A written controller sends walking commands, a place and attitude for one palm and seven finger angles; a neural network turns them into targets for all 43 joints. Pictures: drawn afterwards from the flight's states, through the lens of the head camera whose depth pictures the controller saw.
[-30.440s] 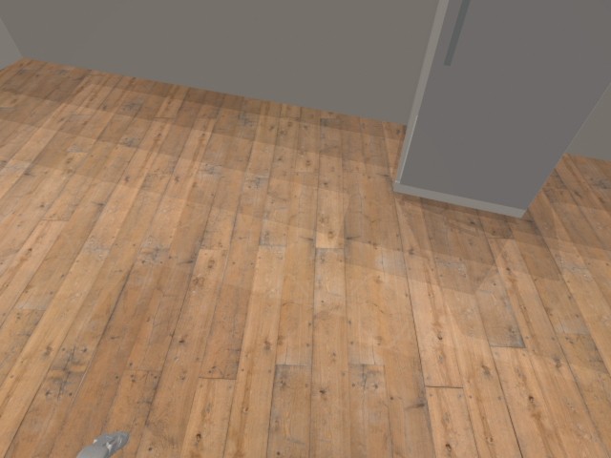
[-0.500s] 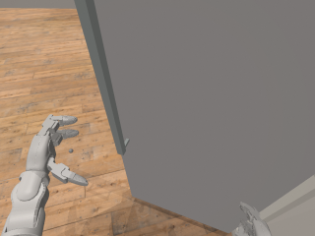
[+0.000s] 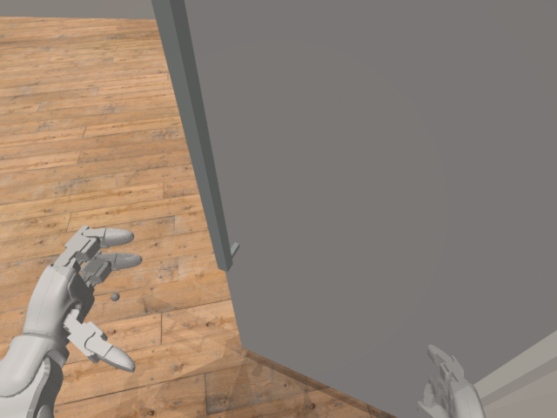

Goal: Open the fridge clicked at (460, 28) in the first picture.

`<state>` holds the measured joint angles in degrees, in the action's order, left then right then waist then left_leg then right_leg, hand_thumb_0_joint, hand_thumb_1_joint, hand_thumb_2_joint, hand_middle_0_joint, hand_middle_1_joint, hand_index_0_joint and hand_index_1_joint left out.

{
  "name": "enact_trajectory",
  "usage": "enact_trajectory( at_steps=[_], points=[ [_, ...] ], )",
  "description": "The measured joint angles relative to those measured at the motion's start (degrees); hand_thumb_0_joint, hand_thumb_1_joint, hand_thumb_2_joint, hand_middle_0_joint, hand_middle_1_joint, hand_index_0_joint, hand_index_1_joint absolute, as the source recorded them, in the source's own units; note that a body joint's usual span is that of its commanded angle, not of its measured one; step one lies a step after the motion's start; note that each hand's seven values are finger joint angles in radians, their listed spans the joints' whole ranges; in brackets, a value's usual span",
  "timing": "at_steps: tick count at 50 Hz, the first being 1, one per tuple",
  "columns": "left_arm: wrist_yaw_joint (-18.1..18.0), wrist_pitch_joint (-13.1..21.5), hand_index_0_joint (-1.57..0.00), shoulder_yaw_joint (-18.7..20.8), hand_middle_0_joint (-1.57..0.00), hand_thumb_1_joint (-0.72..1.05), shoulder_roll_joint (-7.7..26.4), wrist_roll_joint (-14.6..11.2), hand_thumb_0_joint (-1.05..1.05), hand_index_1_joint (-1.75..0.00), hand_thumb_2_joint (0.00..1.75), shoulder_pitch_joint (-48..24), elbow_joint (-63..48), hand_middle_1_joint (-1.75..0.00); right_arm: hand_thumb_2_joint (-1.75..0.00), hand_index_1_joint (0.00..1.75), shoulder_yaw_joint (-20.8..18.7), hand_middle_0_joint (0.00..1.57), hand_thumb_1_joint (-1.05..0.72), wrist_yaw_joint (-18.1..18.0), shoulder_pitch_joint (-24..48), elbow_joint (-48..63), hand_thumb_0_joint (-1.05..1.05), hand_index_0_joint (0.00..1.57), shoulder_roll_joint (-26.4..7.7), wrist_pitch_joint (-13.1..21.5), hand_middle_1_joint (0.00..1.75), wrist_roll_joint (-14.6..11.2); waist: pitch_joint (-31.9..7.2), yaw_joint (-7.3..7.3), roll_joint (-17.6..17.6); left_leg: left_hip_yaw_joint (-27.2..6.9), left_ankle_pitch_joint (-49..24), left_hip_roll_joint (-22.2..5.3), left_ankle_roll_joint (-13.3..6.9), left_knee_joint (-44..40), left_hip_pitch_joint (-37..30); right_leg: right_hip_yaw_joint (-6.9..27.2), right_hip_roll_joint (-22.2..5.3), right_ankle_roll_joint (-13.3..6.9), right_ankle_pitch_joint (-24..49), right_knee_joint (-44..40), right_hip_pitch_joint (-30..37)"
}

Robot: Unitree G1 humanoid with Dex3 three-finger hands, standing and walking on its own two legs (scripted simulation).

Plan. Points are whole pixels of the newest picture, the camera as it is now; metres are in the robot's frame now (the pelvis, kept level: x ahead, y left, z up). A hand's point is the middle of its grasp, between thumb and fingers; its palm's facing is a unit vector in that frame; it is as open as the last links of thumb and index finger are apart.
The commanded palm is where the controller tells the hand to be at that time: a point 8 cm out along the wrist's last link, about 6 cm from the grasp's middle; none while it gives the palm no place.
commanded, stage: draw the hand back to the body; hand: left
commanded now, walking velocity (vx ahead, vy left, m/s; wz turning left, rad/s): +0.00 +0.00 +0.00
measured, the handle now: (213, 167) +0.41 +0.14 +0.16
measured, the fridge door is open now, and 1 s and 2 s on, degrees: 69 69 69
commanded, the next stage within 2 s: step back with the hand held close in 1.48 s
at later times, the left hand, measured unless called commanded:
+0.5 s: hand (71, 294) +0.21 +0.26 +0.13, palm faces +0.20 -0.95 -0.24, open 14.2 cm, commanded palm +0.18 +0.30 +0.15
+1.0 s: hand (45, 262) +0.23 +0.28 +0.17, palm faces +0.43 -0.81 -0.40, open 9.8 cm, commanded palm +0.17 +0.31 +0.19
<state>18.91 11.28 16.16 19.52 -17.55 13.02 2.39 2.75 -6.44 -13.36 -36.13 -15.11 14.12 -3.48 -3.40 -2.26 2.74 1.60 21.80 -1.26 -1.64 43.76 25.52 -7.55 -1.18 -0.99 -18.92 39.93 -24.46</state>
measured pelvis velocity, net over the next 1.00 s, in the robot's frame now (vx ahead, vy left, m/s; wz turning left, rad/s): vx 0.03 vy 0.01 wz -0.02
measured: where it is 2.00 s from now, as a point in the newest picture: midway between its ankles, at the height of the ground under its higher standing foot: outside the picture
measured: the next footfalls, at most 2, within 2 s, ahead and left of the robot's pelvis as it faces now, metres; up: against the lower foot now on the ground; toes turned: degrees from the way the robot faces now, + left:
none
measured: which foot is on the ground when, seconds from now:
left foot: down 0.00-1.00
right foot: down 0.00-1.00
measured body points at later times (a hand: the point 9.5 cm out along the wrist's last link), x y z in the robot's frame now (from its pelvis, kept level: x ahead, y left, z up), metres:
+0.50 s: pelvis +0.00 +0.02 +0.01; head -0.02 +0.02 +0.46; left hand +0.20 +0.31 +0.15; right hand +0.19 -0.21 -0.04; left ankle +0.01 +0.10 -0.71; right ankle +0.02 -0.11 -0.71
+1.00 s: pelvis +0.03 +0.01 +0.03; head +0.01 +0.00 +0.47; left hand +0.20 +0.32 +0.20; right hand +0.20 -0.22 -0.06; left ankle +0.01 +0.10 -0.71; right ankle +0.02 -0.11 -0.71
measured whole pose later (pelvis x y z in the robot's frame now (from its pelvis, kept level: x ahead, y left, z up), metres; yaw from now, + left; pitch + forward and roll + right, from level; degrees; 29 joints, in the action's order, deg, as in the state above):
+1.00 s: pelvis +0.03 +0.01 +0.03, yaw -1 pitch -3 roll -1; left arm -6.5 4.2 18.7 21.0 -3.7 24.9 -20.3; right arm 1.2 -4.1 -13.1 -37.7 -13.5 10.5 -0.6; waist 0.0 -4.0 3.1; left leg 4.0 16.9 0.5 -2.4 27.4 7.8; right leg -5.2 -1.7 0.4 -14.2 25.5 -8.3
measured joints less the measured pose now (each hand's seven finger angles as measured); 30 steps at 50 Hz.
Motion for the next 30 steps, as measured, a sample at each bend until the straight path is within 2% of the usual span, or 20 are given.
enact_trajectory(
  at_steps=[3, 6, 9, 12, 16, 21, 23, 25, 27, 30],
  points=[
    [5.60, -1.95, -0.25, 1.36, -0.25, -0.55, 1.66, -2.15, -0.02, -1.15, 0.20, -2.35, 2.05, -1.15, -0.89, 0.30, 0.52, 0.21, -0.91, -0.67, -0.35, -0.54, 0.01, 0.20, 0.04, 1.16, 0.30, -0.34, -0.34, 0.56, -0.01, 0.07, -0.04, -0.10, -0.02, -0.61, -1.20, 0.08, 0.16, 0.00, 0.21, -0.76, 1.21],
    [7.65, -3.90, -0.25, 3.34, -0.25, -0.55, 3.42, -3.23, -0.02, -1.15, 0.20, -2.73, 2.11, -1.15, -0.89, 0.30, 0.57, 0.21, -0.91, -0.38, -0.87, 0.15, 0.01, 0.20, 0.09, 2.28, 0.30, -0.39, -1.02, 1.24, -0.05, 0.61, -0.11, -0.24, -0.04, -1.46, -2.44, 0.62, 0.36, 0.06, 0.46, -1.52, 2.16],
    [7.46, -5.83, -0.25, 5.42, -0.25, -0.54, 3.77, -4.54, -0.02, -1.15, 0.20, -0.86, 0.04, -1.15, -0.89, 0.30, 0.24, 0.21, -0.91, 0.42, -1.51, 1.46, 0.01, 0.20, -0.06, 3.45, 0.30, -0.47, -1.61, 1.62, 0.01, 1.25, -0.22, -0.25, -0.15, -2.28, -3.42, 1.26, 0.41, 0.24, 0.72, -2.13, 2.80],
    [6.68, -7.67, -0.25, 6.22, -0.25, -0.54, 3.10, -5.05, -0.02, -1.15, 0.20, 2.27, -3.31, -1.15, -0.89, 0.30, -0.21, 0.21, -0.91, 1.06, -2.20, 2.53, 0.01, 0.20, -0.43, 4.46, 0.30, -0.62, -2.12, 1.26, 0.10, 1.66, -0.26, -0.12, -0.36, -2.70, -3.98, 1.67, 0.31, 0.51, 0.86, -2.45, 3.19],
    [5.00, -9.44, -0.25, 4.94, -0.25, -0.54, 1.74, -4.15, -0.02, -1.15, 0.20, 5.29, -7.32, -1.15, -0.89, 0.30, -0.46, 0.21, -0.91, 1.04, -2.32, 2.85, 0.01, 0.20, -0.95, 5.58, 0.30, -0.74, -1.60, 0.13, 0.06, 1.43, -0.19, 0.20, -0.72, -2.35, -4.23, 1.45, 0.00, 0.84, 0.86, -2.41, 3.75],
    [2.76, -10.03, -0.25, 2.48, -0.25, -0.51, 1.06, -1.90, -0.02, -1.13, 0.21, 5.42, -11.27, -1.13, -0.89, 0.30, 0.06, 0.21, -0.91, 0.32, -1.50, 1.96, 0.01, 0.20, -0.77, 6.64, 0.30, -0.57, -0.18, -1.18, -0.36, 0.64, -0.37, 0.74, -1.05, -1.97, -4.69, 0.67, -0.53, 1.12, 0.96, -2.45, 4.81],
    [-3.92, -9.86, -0.25, 0.79, -0.25, -0.48, 1.75, 3.27, -0.02, -1.11, 0.23, 5.08, -14.09, -1.11, -0.89, 0.30, 0.05, 0.21, -0.91, 0.28, -1.09, 1.39, 0.01, 0.20, -0.12, 6.24, 0.30, 0.67, 0.38, -1.81, -0.62, 0.61, -0.69, 0.82, -1.07, -2.72, -5.70, 0.64, -0.54, 1.17, 1.37, -3.33, 5.88],
    [-11.29, -9.59, -0.25, -0.03, -0.25, -0.44, 1.52, 6.82, -0.02, -1.08, 0.25, 5.39, -16.67, -1.08, -0.89, 0.30, 0.38, 0.21, -0.91, 0.56, -0.62, 0.98, 0.01, 0.20, 0.69, 5.29, 0.30, 1.49, 0.70, -1.90, -0.96, 0.76, -1.40, 0.98, -1.11, -4.23, -6.83, 0.77, -0.60, 1.24, 2.06, -4.71, 6.91],
    [-16.67, -9.08, -0.25, -0.24, -0.25, -0.38, 0.68, 9.18, -0.02, -1.05, 0.28, 5.78, -18.17, -1.05, -0.89, 0.30, 0.66, 0.21, -0.91, 0.88, -0.22, 0.90, 0.01, 0.20, 1.46, 4.04, 0.30, 1.89, 1.26, -1.85, -1.08, 1.03, -2.05, 1.17, -1.12, -5.68, -7.98, 1.03, -0.71, 1.29, 2.66, -5.89, 7.86],
    [-21.44, -8.43, -0.24, -0.43, -0.24, -0.29, -0.26, 11.35, -0.02, -1.00, 0.32, 6.74, -18.78, -1.00, -0.89, 0.30, 0.92, 0.21, -0.90, 1.28, 0.12, 0.54, 0.01, 0.20, 2.35, 2.11, 0.30, 2.27, 2.12, -1.71, -0.89, 1.52, -2.92, 1.53, -1.28, -7.85, -9.75, 1.51, -0.93, 1.45, 3.34, -7.46, 9.20]
  ],
)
